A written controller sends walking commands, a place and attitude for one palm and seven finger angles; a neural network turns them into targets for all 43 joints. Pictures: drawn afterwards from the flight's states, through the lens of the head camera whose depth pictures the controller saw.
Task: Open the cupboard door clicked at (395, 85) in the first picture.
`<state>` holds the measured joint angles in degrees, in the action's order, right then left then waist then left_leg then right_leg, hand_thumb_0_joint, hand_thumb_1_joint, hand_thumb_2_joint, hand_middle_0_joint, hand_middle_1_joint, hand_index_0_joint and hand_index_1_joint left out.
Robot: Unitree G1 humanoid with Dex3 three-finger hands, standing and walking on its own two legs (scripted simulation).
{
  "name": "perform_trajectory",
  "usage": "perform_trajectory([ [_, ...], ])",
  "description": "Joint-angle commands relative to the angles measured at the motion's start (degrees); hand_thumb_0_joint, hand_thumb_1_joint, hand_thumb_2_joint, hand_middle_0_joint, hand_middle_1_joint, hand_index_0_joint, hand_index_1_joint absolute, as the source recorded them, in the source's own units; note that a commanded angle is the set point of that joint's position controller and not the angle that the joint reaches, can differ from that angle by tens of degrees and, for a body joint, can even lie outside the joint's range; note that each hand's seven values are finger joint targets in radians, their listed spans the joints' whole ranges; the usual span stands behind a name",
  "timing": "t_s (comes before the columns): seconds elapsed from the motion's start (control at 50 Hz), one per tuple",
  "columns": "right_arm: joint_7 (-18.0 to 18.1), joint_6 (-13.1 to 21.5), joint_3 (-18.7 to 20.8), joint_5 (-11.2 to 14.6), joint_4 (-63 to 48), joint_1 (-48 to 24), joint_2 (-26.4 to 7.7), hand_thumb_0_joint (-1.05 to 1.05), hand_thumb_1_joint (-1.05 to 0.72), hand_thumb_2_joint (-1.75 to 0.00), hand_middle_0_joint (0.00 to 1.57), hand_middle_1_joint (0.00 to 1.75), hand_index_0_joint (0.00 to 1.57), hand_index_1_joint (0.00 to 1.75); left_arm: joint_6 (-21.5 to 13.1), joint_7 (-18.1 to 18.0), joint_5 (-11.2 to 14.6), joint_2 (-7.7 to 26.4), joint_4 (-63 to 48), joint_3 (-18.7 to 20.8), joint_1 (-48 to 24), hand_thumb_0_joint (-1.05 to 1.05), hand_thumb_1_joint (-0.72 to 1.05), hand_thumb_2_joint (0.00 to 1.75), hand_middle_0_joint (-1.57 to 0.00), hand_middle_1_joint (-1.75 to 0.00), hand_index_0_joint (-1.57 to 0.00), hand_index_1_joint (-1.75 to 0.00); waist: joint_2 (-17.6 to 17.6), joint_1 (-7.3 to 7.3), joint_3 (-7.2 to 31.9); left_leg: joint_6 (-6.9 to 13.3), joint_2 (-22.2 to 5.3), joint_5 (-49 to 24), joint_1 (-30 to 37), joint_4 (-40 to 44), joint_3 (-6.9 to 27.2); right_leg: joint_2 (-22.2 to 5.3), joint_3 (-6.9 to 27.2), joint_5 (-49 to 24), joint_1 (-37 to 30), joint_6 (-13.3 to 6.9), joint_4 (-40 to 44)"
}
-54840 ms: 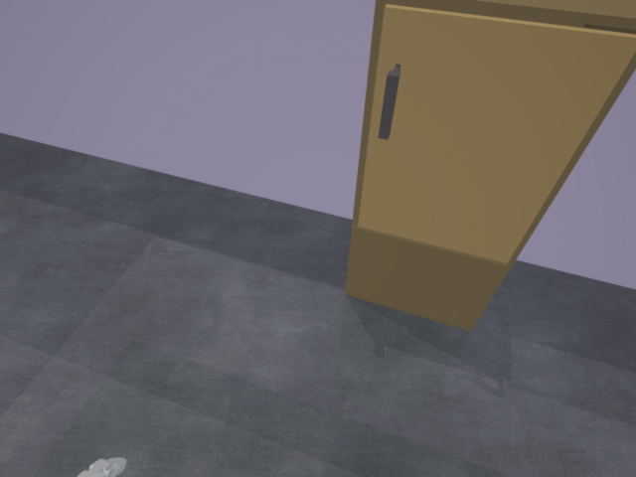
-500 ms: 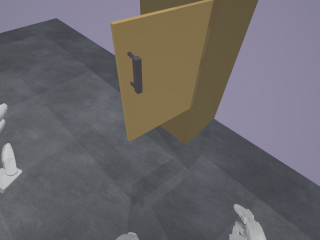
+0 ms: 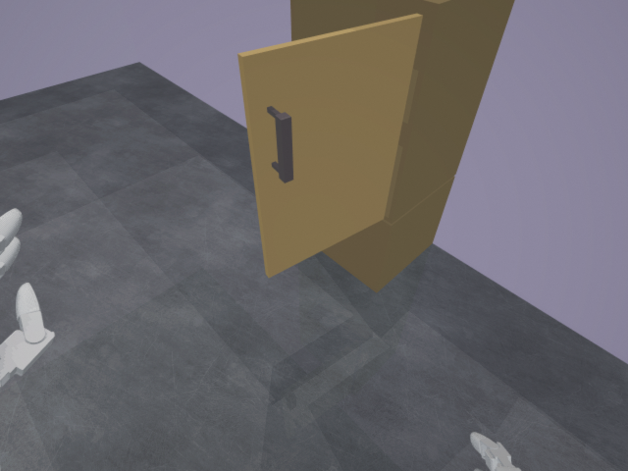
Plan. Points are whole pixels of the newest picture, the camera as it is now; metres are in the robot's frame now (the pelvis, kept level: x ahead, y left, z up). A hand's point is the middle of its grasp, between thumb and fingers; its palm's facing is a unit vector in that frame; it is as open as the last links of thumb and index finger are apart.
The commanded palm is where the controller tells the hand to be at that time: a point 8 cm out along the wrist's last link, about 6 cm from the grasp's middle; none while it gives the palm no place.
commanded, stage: let the arm hang, fingers relaxed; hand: left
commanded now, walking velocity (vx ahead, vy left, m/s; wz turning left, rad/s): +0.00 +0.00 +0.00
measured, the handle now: (279, 144) +0.68 +0.11 +0.07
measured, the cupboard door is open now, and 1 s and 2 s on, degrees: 81 81 81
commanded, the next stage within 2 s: look to check the result in 1.16 s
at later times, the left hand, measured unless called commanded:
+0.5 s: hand out of the picture -0.02 +0.19 -0.17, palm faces +0.09 -0.97 -0.24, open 7.0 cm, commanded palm none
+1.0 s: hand out of the picture +0.05 +0.25 -0.15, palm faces +0.06 -0.95 -0.32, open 7.4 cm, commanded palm none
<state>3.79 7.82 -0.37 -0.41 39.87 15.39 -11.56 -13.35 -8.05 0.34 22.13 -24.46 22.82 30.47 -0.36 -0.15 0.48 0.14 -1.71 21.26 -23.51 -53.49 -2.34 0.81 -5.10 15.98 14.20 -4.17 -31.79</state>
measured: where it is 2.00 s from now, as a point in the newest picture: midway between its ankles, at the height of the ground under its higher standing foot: outside the picture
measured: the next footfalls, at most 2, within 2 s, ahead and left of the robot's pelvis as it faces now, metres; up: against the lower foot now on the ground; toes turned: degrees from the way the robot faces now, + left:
none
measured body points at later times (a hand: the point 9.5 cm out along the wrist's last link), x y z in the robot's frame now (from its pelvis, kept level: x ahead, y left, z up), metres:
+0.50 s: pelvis -0.02 -0.01 +0.00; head +0.01 +0.00 +0.45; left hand -0.03 +0.24 -0.15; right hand +0.01 -0.24 -0.16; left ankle +0.03 +0.14 -0.73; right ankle +0.01 -0.11 -0.73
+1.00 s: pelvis -0.01 +0.01 +0.01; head +0.01 +0.00 +0.46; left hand +0.05 +0.30 -0.12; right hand +0.07 -0.25 -0.14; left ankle +0.03 +0.14 -0.73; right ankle +0.01 -0.11 -0.73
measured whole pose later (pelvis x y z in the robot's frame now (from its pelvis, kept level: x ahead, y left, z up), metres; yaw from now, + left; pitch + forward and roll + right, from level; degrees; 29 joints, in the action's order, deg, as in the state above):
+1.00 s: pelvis -0.01 +0.01 +0.01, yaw +4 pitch -2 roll +0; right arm 0.4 0.0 1.6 -1.5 64.0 8.3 -15.6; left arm -0.4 -0.3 -1.1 16.0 64.1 1.6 6.8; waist 1.5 -0.4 -3.6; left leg -0.4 0.1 8.1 -12.4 -22.6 1.2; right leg -0.1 1.1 12.1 10.0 0.2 -24.1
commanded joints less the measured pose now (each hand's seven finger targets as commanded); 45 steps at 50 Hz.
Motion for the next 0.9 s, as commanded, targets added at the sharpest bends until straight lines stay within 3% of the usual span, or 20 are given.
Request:
perform_trajectory([
  [0.0, 1.1, 3.47, 1.85, -0.33, -10.77, -7.16, -5.62, 0.0, -0.9, -0.9, 0.2, 0.3, 0.2, 0.3, -3.3, -1.75, 0.66, 11.07, -11.61, 7.89, -4.12, 0.0, 0.9, 0.9, -0.2, -0.3, -0.2, -0.3, -5.54, 0.05, 1.21, 1.05, -0.6, -3.96, 6.85, 17.7, -2.03, -14.05, 13.32, -2.4, 1.78, -3.2, 14.95],
  [0.02, 1.24, 3.68, 2.0, -0.53, -10.8, -6.74, -5.96, 0.0, -0.9, -0.9, 0.2, 0.3, 0.2, 0.3, -3.29, -2.01, 0.76, 10.97, -13.24, 7.68, -4.85, 0.0, 0.9, 0.9, -0.2, -0.3, -0.2, -0.3, -2.3, -0.17, 1.95, 1.12, 0.34, -6.96, 11.39, 23.87, -2.71, -12.48, 12.71, 1.82, 2.61, -1.93, 14.2],
  [0.04, -4.59, 4.7, 4.92, -0.8, 3.75, -1.99, -12.77, 0.0, -0.9, -0.9, 0.2, 0.3, 0.2, 0.3, 7.5, 5.27, -3.57, -2.11, 30.45, -16.11, -7.82, 0.0, 0.9, 0.9, -0.2, -0.3, -0.2, -0.3, 7.04, -6.45, -1.27, 3.03, -7.02, -19.65, 16.45, 22.84, 6.59, -12.0, 2.72, -2.99, 17.49, 0.76, -5.18],
  [0.06, -4.82, -1.65, 4.8, -0.43, 0.72, 0.55, -14.58, 0.0, -0.9, -0.9, 0.2, 0.3, 0.2, 0.3, 13.02, 7.17, -2.15, -4.33, 30.72, -15.16, -5.14, 0.0, 0.9, 0.9, -0.2, -0.3, -0.2, -0.3, 19.29, -3.08, -1.14, 9.0, -15.13, -25.44, 8.05, 30.73, 20.27, -3.23, 2.0, 12.35, 17.14, 4.92, -17.38],
  [0.08, -4.2, -4.13, 4.27, -1.18, -1.69, -0.43, -12.55, 0.0, -0.9, -0.9, 0.2, 0.3, 0.2, 0.3, 14.47, 7.14, -2.12, -5.93, 30.87, -15.79, -7.01, 0.0, 0.9, 0.9, -0.2, -0.3, -0.2, -0.3, 12.87, -2.93, -0.77, 13.76, -18.95, -22.65, 3.84, 33.3, 26.31, -2.12, 4.79, 19.37, 17.46, 5.22, -27.05],
  [0.1, -3.35, -3.84, 4.32, -2.3, -4.1, -2.78, -13.16, 0.0, -0.9, -0.9, 0.2, 0.3, 0.2, 0.3, 14.32, 7.38, -2.38, -6.46, 31.06, -16.8, -8.18, 0.0, 0.9, 0.9, -0.2, -0.3, -0.2, -0.3, 2.34, -1.61, 0.68, 15.05, -18.46, -22.66, 2.2, 31.7, 27.4, -2.97, 7.38, 19.8, 16.81, 5.69, -28.85],
  [0.12, -3.35, -3.84, 3.51, -2.98, -3.35, -2.27, -11.98, 0.0, -0.9, -0.9, 0.2, 0.3, 0.2, 0.3, 13.87, 7.56, -2.39, -5.62, 34.87, -16.9, -11.37, 0.0, 0.9, 0.9, -0.2, -0.3, -0.2, -0.3, 0.95, -2.38, 4.16, 13.91, -16.49, -28.21, 5.94, 30.59, 26.54, -2.25, 7.04, 18.74, 16.15, 5.75, -28.03],
  [0.16, -3.2, -4.88, 3.31, -3.11, -1.77, -3.63, -12.43, 0.0, -0.9, -0.9, 0.2, 0.3, 0.2, 0.3, 13.57, 7.57, -1.81, -4.29, 43.19, -17.69, -14.4, 0.0, 0.9, 0.9, -0.2, -0.3, -0.2, -0.3, 1.61, -0.68, 6.19, 11.63, -13.18, -36.1, 7.4, 28.66, 19.36, -1.95, 6.69, 16.31, 9.98, 5.74, -20.66],
  [0.18, -3.14, -5.61, 3.1, -2.72, -0.78, -5.63, -12.4, 0.0, -0.9, -0.9, 0.2, 0.3, 0.2, 0.3, 13.48, 7.48, -1.71, -3.28, 48.13, -17.78, -12.99, 0.0, 0.9, 0.9, -0.2, -0.3, -0.2, -0.3, 2.21, 1.33, 6.19, 9.07, -10.79, -33.92, 4.58, 27.16, 14.7, -1.82, 5.87, 10.75, 2.35, 5.48, -11.11],
  [0.2, -3.16, -6.35, 2.92, -1.96, 0.29, -7.53, -11.57, 0.0, -0.9, -0.9, 0.2, 0.3, 0.2, 0.3, 13.24, 7.37, -1.87, -1.38, 53.32, -17.73, -10.73, 0.0, 0.9, 0.9, -0.2, -0.3, -0.2, -0.3, -0.63, 3.2, 6.04, 5.21, -6.16, -22.71, 1.42, 23.63, 10.27, -2.22, 7.6, 0.6, -4.69, 4.97, 0.14],
  [0.22, -3.41, -7.17, 2.47, -0.82, 1.0, -7.85, -7.55, 0.0, -0.9, -0.9, 0.2, 0.3, 0.2, 0.3, 12.92, 7.23, -2.17, 1.95, 57.14, -17.79, -11.56, 0.0, 0.9, 0.9, -0.2, -0.3, -0.2, -0.3, -8.34, 2.04, 2.91, 0.95, 0.72, -5.3, -0.94, 19.44, 5.18, -9.6, 19.91, 1.71, -2.14, 2.6, 11.08],
  [0.24, -3.83, -7.93, 2.07, -0.7, 2.1, -5.12, -6.11, 0.0, -0.9, -0.9, 0.2, 0.3, 0.2, 0.3, 12.9, 7.32, -2.05, 4.5, 59.28, -18.21, -14.69, 0.0, 0.9, 0.9, -0.2, -0.3, -0.2, -0.3, -7.86, -0.25, -0.37, -0.47, 2.61, 2.39, 1.75, 17.28, 2.51, -16.33, 26.4, 4.97, 4.39, -0.98, 17.21],
  [0.26, -4.0, -8.8, 2.29, -0.85, 5.02, -3.33, -6.16, 0.0, -0.9, -0.9, 0.2, 0.3, 0.2, 0.3, 12.95, 7.47, -2.0, 4.39, 61.93, -19.0, -17.2, 0.0, 0.9, 0.9, -0.2, -0.3, -0.2, -0.3, -4.28, -1.4, -0.97, -0.34, 2.32, 3.23, 6.73, 14.34, 1.89, -16.44, 26.1, 15.55, 10.26, -2.73, 19.54],
  [0.28, -3.85, -9.1, 2.32, -1.07, 6.88, -3.44, -5.82, 0.0, -0.9, -0.9, 0.2, 0.3, 0.2, 0.3, 12.9, 7.21, -1.83, 2.79, 64.44, -19.33, -19.29, 0.0, 0.9, 0.9, -0.2, -0.3, -0.2, -0.3, -5.65, -1.62, -3.99, 0.07, 2.14, -0.68, 7.58, 13.76, 2.52, -13.13, 24.21, 13.33, 12.05, -2.56, 19.17],
  [0.32, -3.35, -8.7, 2.04, -0.88, 10.61, -1.43, -4.87, 0.0, -0.9, -0.9, 0.2, 0.3, 0.2, 0.3, 12.31, 6.96, -1.32, -0.19, 70.22, -20.01, -19.37, 0.0, 0.9, 0.9, -0.2, -0.3, -0.2, -0.3, -6.24, -2.42, -2.42, 0.17, 1.3, -7.57, 10.71, 18.62, 3.2, -10.16, 18.75, -2.6, 7.27, -1.85, 15.44],
  [0.36, -2.85, -8.35, 2.41, -1.16, 13.22, -0.67, -4.81, 0.0, -0.9, -0.9, 0.2, 0.3, 0.2, 0.3, 12.14, 6.57, -1.41, -2.95, 73.36, -19.29, -18.44, 0.0, 0.9, 0.9, -0.2, -0.3, -0.2, -0.3, 1.87, -2.18, 0.52, 0.36, -0.68, -13.13, 14.32, 24.58, 4.97, -8.01, 14.5, -5.45, 4.79, -0.14, 12.15],
  [0.4, -2.73, -8.61, 2.15, -1.29, 15.35, -1.4, -4.64, 0.0, -0.9, -0.9, 0.2, 0.3, 0.2, 0.3, 12.94, 6.6, -0.99, -3.67, 76.56, -19.94, -17.02, 0.0, 0.9, 0.9, -0.2, -0.3, -0.2, -0.3, 9.07, -0.9, -1.71, 0.67, -2.51, -6.51, 10.64, 30.1, 7.76, -5.19, 12.57, 5.71, 3.6, 0.99, 13.11],
  [0.44, -2.65, -8.91, 2.69, -1.23, 16.74, -1.21, -5.95, 0.0, -0.9, -0.9, 0.2, 0.3, 0.2, 0.3, 13.25, 6.77, -1.05, -2.11, 79.43, -19.63, -16.46, 0.0, 0.9, 0.9, -0.2, -0.3, -0.2, -0.3, 4.8, -0.17, -4.34, 0.9, -2.07, -2.41, 8.1, 31.52, 7.76, -4.79, 12.38, 8.94, 2.81, 0.82, 14.68],
  [0.48, -2.58, -8.67, 2.94, -1.2, 18.4, 0.65, -6.35, 0.0, -0.9, -0.9, 0.2, 0.3, 0.2, 0.3, 13.14, 6.89, -0.99, -1.79, 81.53, -19.61, -16.73, 0.0, 0.9, 0.9, -0.2, -0.3, -0.2, -0.3, 1.2, -0.58, -2.78, 1.09, -1.83, -3.61, 10.02, 31.49, 7.36, -5.31, 12.13, 9.22, 2.43, 0.66, 15.27],
  [0.88, -2.89, -7.4, 3.93, -1.13, 21.69, -4.91, -12.82, 0.0, -0.9, -0.9, 0.2, 0.3, 0.2, 0.3, 12.23, 7.1, -1.19, 3.9, 86.12, -18.98, -22.23, 0.0, 0.9, 0.9, -0.2, -0.3, -0.2, -0.3, 2.14, -0.24, -3.27, 1.47, -3.39, -5.83, 11.41, 36.41, 9.45, -5.9, 11.31, 2.83, -0.91, 0.85, 13.92],
])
